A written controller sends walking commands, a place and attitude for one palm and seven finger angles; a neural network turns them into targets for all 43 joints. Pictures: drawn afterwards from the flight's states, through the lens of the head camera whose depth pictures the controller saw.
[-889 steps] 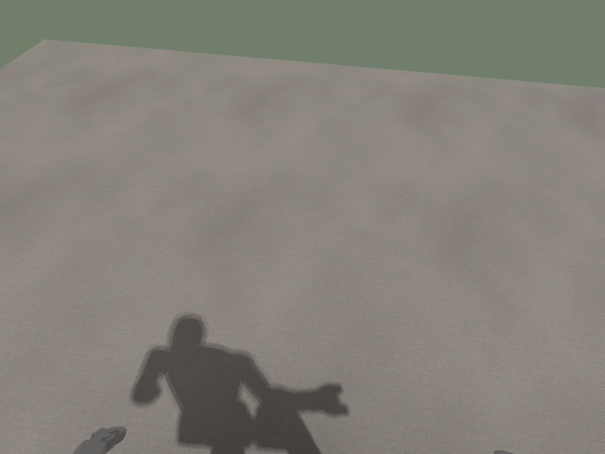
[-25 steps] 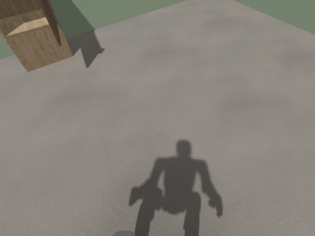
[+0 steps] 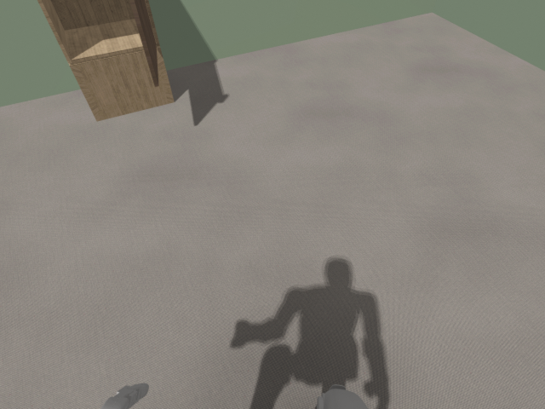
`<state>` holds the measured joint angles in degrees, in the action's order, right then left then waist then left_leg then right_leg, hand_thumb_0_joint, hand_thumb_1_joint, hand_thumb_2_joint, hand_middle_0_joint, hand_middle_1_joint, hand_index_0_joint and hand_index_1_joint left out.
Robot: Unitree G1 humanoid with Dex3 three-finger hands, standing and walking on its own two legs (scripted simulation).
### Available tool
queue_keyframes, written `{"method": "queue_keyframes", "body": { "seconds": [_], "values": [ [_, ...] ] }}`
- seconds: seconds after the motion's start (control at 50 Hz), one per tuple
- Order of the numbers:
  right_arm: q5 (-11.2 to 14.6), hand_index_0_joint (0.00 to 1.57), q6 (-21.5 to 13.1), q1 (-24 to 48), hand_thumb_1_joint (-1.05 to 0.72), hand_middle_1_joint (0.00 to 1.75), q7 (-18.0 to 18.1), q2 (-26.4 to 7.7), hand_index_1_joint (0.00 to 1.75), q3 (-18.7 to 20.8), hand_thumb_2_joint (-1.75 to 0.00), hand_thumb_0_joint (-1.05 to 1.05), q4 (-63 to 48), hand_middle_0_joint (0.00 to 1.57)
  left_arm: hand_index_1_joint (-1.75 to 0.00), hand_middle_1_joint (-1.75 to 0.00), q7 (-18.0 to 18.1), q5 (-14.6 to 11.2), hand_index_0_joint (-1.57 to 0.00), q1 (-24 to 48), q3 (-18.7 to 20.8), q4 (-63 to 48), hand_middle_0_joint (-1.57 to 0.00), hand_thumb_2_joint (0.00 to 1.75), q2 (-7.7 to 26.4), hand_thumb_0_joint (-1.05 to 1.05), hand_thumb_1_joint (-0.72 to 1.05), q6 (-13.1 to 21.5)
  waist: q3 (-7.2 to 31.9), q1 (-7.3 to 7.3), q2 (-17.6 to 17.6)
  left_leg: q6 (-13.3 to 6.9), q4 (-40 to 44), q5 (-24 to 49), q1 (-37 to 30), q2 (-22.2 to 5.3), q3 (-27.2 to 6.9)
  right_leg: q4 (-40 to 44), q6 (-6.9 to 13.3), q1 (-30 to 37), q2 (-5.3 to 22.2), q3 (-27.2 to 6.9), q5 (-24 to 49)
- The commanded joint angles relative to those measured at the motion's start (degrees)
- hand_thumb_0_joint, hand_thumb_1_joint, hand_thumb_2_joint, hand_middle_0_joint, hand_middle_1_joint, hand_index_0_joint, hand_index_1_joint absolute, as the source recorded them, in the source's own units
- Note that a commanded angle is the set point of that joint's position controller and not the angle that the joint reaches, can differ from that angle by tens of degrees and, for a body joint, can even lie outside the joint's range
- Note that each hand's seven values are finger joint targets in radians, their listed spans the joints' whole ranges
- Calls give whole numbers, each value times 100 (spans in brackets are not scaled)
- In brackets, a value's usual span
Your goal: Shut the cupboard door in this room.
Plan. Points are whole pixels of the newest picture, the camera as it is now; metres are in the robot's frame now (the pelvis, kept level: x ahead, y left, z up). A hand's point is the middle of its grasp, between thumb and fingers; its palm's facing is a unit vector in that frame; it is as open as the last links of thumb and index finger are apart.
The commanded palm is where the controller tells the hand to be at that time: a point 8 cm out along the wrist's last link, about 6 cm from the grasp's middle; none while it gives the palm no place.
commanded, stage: turn or walk to find it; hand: left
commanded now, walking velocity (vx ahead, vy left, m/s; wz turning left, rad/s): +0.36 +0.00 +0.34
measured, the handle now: out of the picture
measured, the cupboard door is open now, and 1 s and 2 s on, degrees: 78 78 78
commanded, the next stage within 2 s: stand and wait in 0.94 s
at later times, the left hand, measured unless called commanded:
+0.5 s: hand out of the picture +0.09 +0.13 -0.17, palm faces +0.30 -0.94 -0.19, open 7.3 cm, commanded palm none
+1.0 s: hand (157, 244) +0.46 +0.26 -0.15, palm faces +0.24 -0.95 -0.20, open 7.4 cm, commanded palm none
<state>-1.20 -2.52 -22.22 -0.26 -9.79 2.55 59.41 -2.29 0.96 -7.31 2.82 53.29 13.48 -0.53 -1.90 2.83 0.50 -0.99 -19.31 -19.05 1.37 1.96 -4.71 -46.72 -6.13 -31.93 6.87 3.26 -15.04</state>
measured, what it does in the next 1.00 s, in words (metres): walks ahead: right foot, then left foot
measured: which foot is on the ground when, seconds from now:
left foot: down 0.00-0.08, up 0.10-0.56, down 0.58-1.00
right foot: up 0.00-0.06, down 0.08-0.58, up 0.60-1.00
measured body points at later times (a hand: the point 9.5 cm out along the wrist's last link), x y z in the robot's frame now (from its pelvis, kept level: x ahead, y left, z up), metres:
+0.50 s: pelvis +0.21 -0.02 +0.00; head +0.24 -0.01 +0.45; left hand +0.08 +0.18 -0.15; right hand +0.36 -0.23 -0.15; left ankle +0.29 +0.13 -0.70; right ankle +0.12 -0.14 -0.74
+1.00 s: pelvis +0.40 +0.05 +0.00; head +0.41 +0.05 +0.45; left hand +0.45 +0.31 -0.13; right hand +0.42 -0.18 -0.15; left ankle +0.33 +0.12 -0.74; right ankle +0.54 -0.07 -0.67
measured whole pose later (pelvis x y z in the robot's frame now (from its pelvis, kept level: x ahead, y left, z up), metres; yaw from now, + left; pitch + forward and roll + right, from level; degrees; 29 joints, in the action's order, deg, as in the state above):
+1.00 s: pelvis +0.40 +0.05 +0.00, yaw +13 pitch -1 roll +1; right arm -1.0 -4.4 -21.7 0.9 -9.3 3.3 63.1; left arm -1.1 1.3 -7.5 3.4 56.7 11.2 0.0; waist -1.5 1.2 1.5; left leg -2.9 -17.4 -15.1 1.2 2.0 8.9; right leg -54.3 -3.4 -35.3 9.2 3.6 -7.9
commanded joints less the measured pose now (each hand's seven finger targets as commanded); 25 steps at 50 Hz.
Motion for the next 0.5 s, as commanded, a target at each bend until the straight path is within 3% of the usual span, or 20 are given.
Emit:
{"method": "queue_keyframes", "body": {
  "seconds": [0.0, 0.02, 0.04, 0.06, 0.08, 0.1, 0.12, 0.14, 0.18, 0.22, 0.26, 0.3, 0.36, 0.44, 0.48],
  "values": [
    [-21, 20, -83, 58, -90, 30, 105, -1229, 30, 290, -90, 0, -244, 20, -30, -30, 11, -11, -20, 160, 103, -505, -20, 90, 396, 0, 90, 322, -23, -263, -709, -749, -248, 2357, 680, -1281, -942, 1356, 186, 1271, -331, 285, 176],
    [0, 20, -84, 71, -90, 30, 102, -1180, 30, 292, -90, 0, -229, 20, -30, -30, 29, 11, -20, -633, 143, -249, -20, 90, 529, 0, 90, 378, 346, -607, -312, -567, -1129, 2393, 1082, -1019, -768, 1795, 232, 2477, -396, 303, 532],
    [50, 20, -124, 44, -90, 30, 59, -995, 30, 275, -90, 0, -250, 20, -30, -30, 85, 58, -20, -1600, 250, 55, -20, 90, 947, 0, 90, 466, 920, -1010, 443, -301, -2450, 1633, 1979, -622, -405, 2044, 442, 4023, 307, -374, 409],
    [83, 20, -151, -173, -90, 30, 31, -550, 30, 168, -90, 0, -391, 20, -30, -30, 181, 106, -20, -2343, 398, 279, -20, 90, 1586, 0, 90, 491, 1611, -1141, 2054, -29, -4230, -1215, 3239, 190, 114, 2557, 883, 5128, 2023, -2585, 203],
    [76, 20, -130, 89, -90, 30, 35, -689, 30, 184, -90, 0, -542, 20, -30, -30, 225, 11, -20, -2306, 383, 273, -20, 90, 1607, 0, 90, 465, 1357, -1066, 1672, -102, -5142, -1497, 3603, -53, -43, 3038, 1154, 4685, 2365, -3347, -37],
    [84, 20, -103, 163, -90, 30, 4, -746, 30, 238, -90, 0, -509, 20, -30, -30, 251, 1, -20, -1762, 353, 181, -20, 90, 1341, 0, 90, 461, 832, -858, 1161, -157, -5582, -915, 3608, -375, -94, 3258, 1169, 3962, 2260, -3013, -975],
    [42, 20, -90, 457, -90, 30, -50, -627, 30, 223, -90, 0, -461, 20, -30, -30, 237, 23, -20, -1309, 298, 101, -20, 90, 1096, 0, 90, 493, 292, -777, 1005, -134, -5805, -388, 3736, -569, 12, 3392, 1148, 3218, 2028, -2778, -1436],
    [10, 20, -47, 564, -90, 30, -84, -599, 30, 216, -90, 0, -427, 20, -30, -30, 247, 21, -20, -1018, 212, 74, -20, 90, 806, 0, 90, 523, -5, -590, 672, -107, -5742, 35, 3642, -733, -4, 3438, 1071, 2656, 1832, -2181, -1269],
    [-23, 20, 90, 359, -90, 30, -132, -381, 30, 188, -90, 0, -275, 20, -30, -30, 241, 35, -20, -784, 64, 102, -20, 90, 370, 0, 90, 570, -173, -293, 616, -19, -5449, 540, 3232, -764, 99, 3490, 852, 2034, 1348, -913, -399],
    [-33, 20, 177, 217, -90, 30, -145, -282, 30, 174, -90, 0, -179, 20, -30, -30, 254, 58, -20, -938, 35, 238, -20, 90, 225, 0, 90, 595, -201, -193, 757, 65, -5241, 774, 3203, -741, 229, 3528, 810, 1968, 1149, -295, 123],
    [-45, 20, 213, 366, -90, 30, -148, -261, 30, 174, -90, 0, -220, 20, -30, -30, 266, 70, -20, -1161, 27, 372, -20, 90, 132, 0, 90, 621, -304, -195, 838, 146, -4988, 971, 3438, -775, 335, 3583, 856, 2079, 1069, 27, 565],
    [-42, 20, 209, 690, -90, 30, -175, -237, 30, 165, -90, 0, -308, 20, -30, -30, 290, 67, -20, -1355, 13, 515, -20, 90, 123, 0, 90, 653, -411, -233, 696, 193, -4589, 1108, 3663, -875, 440, 3614, 956, 2322, 1092, 172, 1015],
    [-36, 20, 185, 1312, -90, 30, -216, -168, 30, 81, -90, 0, -482, 20, -30, -30, 309, 59, -20, -1674, -32, 673, -20, 90, 157, 0, 90, 652, -573, -380, 566, 215, -3561, 1098, 3683, -892, 735, 3548, 1060, 2648, 1072, 412, 1831],
    [-20, 20, 108, 1994, -90, 30, -252, -117, 30, -16, -90, 0, -647, 20, -30, -30, 330, 56, -20, -2050, -49, 901, -20, 90, 308, 0, 90, 595, -642, -594, 655, 94, -2226, 1011, 3301, -737, 1121, 3351, 1130, 3154, 1107, 561, 2569],
    [-22, 20, 60, 1970, -90, 30, -232, -190, 30, -10, -90, 0, -651, 20, -30, -30, 342, 53, -20, -2140, -33, 992, -20, 90, 389, 0, 90, 557, -506, -563, 691, -42, -1853, 776, 2947, -638, 1243, 3036, 1168, 3442, 1203, 572, 3124]
  ]
}}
